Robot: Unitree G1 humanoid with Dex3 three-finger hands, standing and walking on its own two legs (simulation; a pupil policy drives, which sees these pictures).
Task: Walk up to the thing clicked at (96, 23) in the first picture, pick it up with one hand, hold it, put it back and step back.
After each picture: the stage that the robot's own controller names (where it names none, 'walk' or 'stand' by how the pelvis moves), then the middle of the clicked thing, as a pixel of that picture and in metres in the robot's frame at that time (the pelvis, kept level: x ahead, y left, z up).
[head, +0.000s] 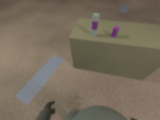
stand; (94, 25) +0.96 +0.03 +0.03
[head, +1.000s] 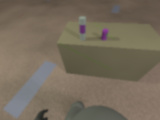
walk; (82, 29) +0.85 +0.20 +0.05
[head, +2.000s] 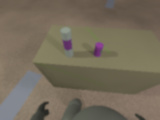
stand; (67, 44) +0.51 +0.25 +0.06
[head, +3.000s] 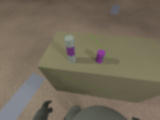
stand; (70, 50) +0.50 +0.21 +0.04
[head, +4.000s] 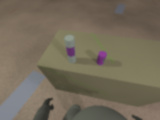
stand; (71, 50) +0.48 +0.21 +0.04
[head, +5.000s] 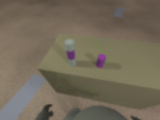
stand; (71, 54) +0.47 +0.21 +0.03
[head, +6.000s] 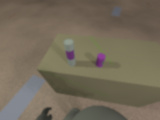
stand; (70, 54) +0.47 +0.21 +0.03
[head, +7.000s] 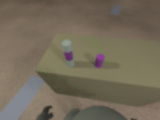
stand; (68, 55) +0.46 +0.22 +0.03
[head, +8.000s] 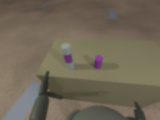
rise first; (68, 57) +0.45 +0.24 +0.03
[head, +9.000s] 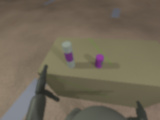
go down; (69, 56) +0.45 +0.24 +0.03
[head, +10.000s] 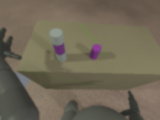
go down; (59, 48) +0.45 +0.22 +0.07
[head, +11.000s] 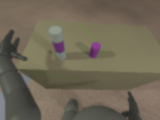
go down; (59, 46) +0.46 +0.23 +0.08
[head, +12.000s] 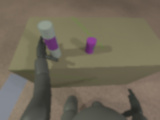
close in; (51, 42) +0.46 +0.25 +0.10
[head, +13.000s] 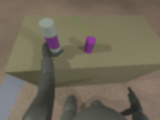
lift; (53, 41) +0.47 +0.23 +0.11
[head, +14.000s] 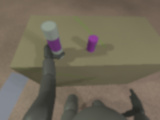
lift; (55, 43) +0.45 +0.23 +0.11
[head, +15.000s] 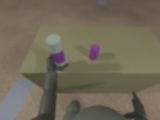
lift; (58, 55) +0.36 +0.21 +0.14
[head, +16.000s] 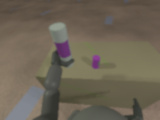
hold; (63, 49) +0.32 +0.18 +0.26
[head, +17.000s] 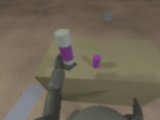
hold; (67, 53) +0.33 +0.17 +0.21
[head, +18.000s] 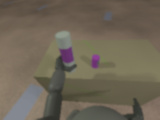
crouch; (67, 54) +0.33 +0.17 +0.20
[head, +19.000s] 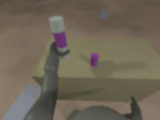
crouch; (61, 40) +0.42 +0.21 +0.23
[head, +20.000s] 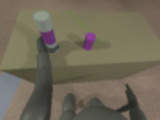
lower; (48, 36) +0.49 +0.24 +0.11
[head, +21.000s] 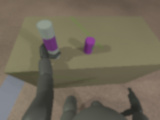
lower; (51, 43) +0.46 +0.24 +0.11
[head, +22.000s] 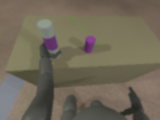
lower; (51, 42) +0.46 +0.24 +0.11
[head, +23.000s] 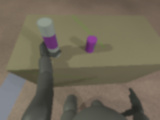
lower; (51, 41) +0.46 +0.25 +0.11
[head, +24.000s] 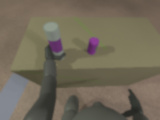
loosen; (56, 44) +0.44 +0.23 +0.11
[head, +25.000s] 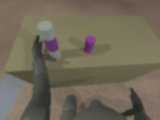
withdraw; (51, 44) +0.45 +0.23 +0.11
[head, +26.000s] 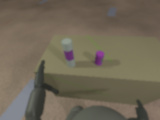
sink last; (69, 54) +0.44 +0.22 +0.07
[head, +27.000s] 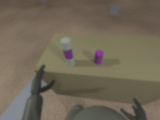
stand; (68, 53) +0.45 +0.24 +0.07
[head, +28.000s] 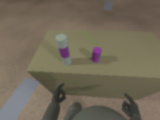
stand; (64, 51) +0.44 +0.23 +0.09
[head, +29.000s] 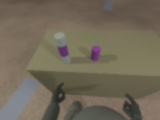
stand; (63, 50) +0.45 +0.24 +0.10
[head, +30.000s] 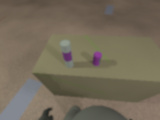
stand; (67, 55) +0.44 +0.23 +0.04
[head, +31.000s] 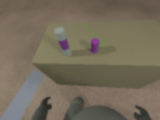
walk; (64, 44) +0.50 +0.26 +0.06
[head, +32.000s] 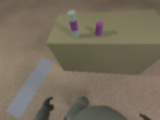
walk; (73, 26) +0.75 +0.24 +0.05
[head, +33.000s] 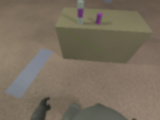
stand; (80, 13) +1.06 +0.22 +0.05
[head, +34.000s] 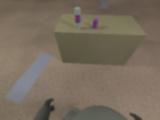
stand; (77, 19) +1.06 +0.26 +0.03
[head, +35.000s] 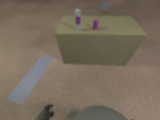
stand; (78, 20) +1.07 +0.24 +0.03
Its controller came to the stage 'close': yes
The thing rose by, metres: 0.21
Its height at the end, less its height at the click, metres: +0.00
